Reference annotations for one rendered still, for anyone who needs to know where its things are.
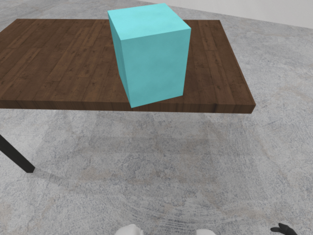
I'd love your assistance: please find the table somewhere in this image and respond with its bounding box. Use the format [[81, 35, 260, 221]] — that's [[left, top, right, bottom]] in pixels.
[[0, 19, 256, 173]]

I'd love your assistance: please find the right robot hand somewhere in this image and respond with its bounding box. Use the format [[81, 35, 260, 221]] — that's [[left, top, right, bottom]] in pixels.
[[270, 223, 297, 235]]

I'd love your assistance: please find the carton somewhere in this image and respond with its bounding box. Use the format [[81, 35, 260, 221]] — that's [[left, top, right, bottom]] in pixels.
[[107, 3, 191, 108]]

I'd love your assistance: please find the robot left thigh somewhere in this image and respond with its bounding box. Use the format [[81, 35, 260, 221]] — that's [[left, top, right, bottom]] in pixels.
[[114, 225, 144, 235]]

